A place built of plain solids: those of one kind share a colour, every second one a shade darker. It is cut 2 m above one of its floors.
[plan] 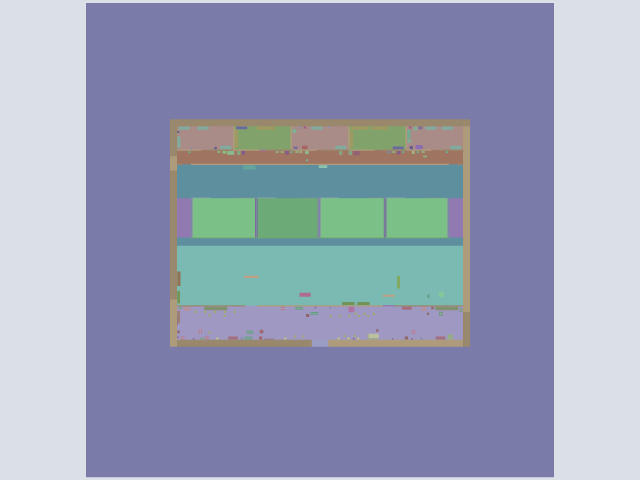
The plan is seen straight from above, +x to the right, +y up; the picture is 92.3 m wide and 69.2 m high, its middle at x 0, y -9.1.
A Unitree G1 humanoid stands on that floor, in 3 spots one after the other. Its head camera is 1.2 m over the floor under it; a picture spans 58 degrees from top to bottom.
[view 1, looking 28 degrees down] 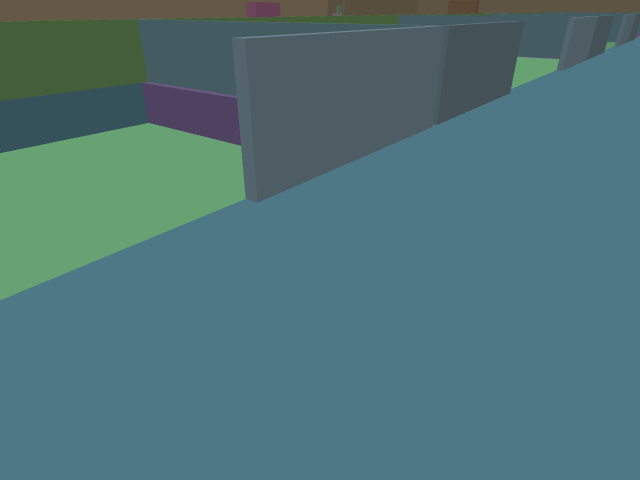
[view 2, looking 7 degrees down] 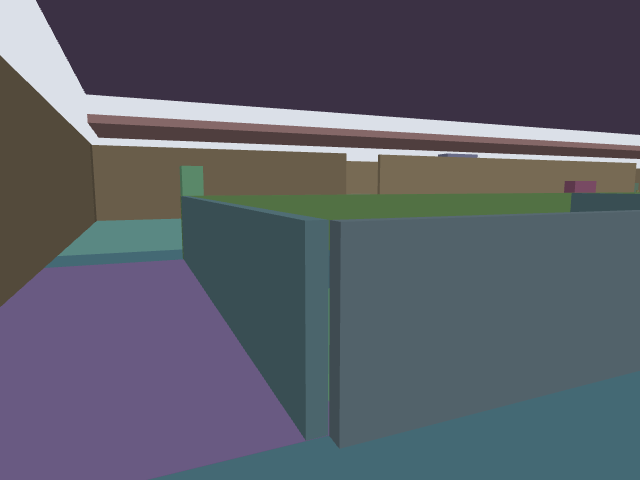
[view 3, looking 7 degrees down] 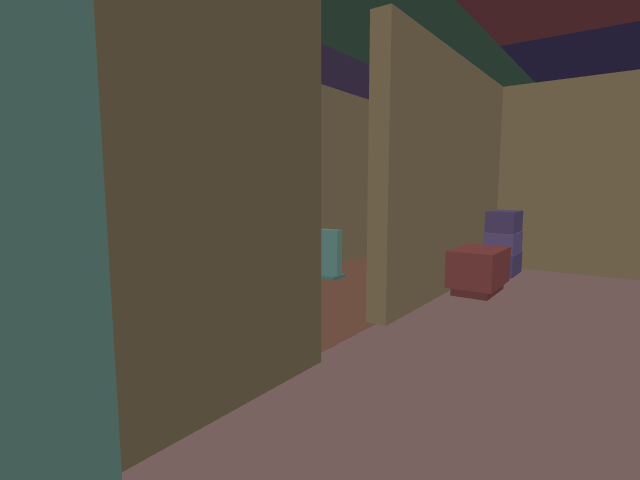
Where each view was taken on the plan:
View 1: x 14.22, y -0.89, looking -142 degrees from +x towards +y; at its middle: floor_walkway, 2.56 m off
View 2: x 19.32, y -1.29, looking -113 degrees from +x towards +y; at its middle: rail_baulk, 1.97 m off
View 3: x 2.80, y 5.63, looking -144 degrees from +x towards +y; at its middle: wall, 2.87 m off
